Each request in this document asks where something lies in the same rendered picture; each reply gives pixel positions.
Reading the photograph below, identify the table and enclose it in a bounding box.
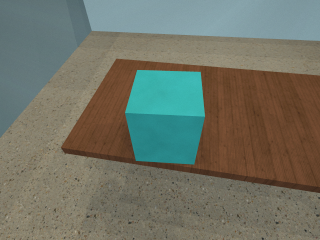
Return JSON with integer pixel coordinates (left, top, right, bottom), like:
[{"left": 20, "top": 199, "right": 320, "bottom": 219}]
[{"left": 61, "top": 58, "right": 320, "bottom": 193}]

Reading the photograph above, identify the carton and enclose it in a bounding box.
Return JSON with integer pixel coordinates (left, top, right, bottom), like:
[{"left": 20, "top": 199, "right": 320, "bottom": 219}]
[{"left": 125, "top": 70, "right": 205, "bottom": 165}]

